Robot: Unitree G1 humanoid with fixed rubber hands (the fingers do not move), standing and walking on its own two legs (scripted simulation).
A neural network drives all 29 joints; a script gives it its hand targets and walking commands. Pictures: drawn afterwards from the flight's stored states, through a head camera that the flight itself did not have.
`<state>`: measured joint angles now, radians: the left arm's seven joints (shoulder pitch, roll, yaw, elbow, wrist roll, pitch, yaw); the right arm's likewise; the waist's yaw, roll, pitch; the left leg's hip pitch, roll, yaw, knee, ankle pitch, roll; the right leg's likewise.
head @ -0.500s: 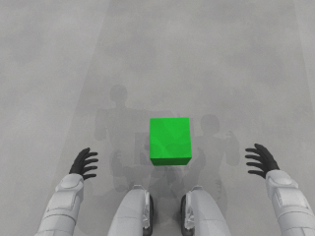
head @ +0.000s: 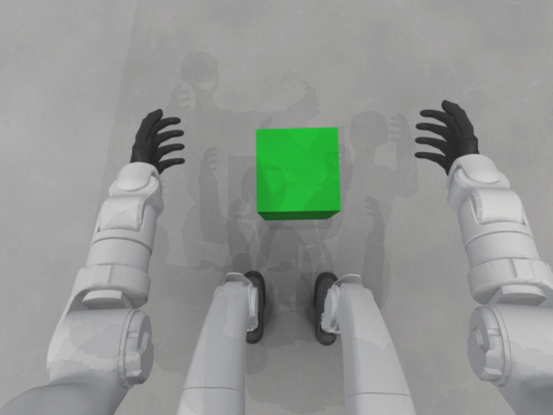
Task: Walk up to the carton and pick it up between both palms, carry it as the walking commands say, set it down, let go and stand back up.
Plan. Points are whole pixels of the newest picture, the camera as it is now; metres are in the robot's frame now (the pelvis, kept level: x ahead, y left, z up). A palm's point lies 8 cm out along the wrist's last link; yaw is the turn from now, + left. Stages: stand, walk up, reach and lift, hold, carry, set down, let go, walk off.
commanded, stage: reach and lift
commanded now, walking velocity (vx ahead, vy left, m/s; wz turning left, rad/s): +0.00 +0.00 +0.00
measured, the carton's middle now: (296, 180) +0.49 +0.00 -0.53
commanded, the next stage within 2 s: none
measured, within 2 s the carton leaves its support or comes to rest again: neither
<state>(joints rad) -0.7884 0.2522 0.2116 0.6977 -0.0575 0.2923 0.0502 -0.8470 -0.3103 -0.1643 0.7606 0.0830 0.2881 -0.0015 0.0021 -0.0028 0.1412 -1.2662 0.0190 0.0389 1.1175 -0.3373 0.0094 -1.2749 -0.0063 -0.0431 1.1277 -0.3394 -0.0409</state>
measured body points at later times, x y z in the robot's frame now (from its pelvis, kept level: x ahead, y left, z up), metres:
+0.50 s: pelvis +0.01 +0.00 -0.01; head +0.37 +0.01 +0.24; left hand +0.49 +0.19 -0.19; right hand +0.51 -0.19 -0.19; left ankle +0.09 +0.12 -0.63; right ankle +0.09 -0.11 -0.63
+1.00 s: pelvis -0.05 -0.01 -0.17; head +0.31 -0.01 +0.08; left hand +0.49 +0.18 -0.32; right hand +0.51 -0.18 -0.33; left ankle +0.09 +0.12 -0.63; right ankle +0.09 -0.11 -0.63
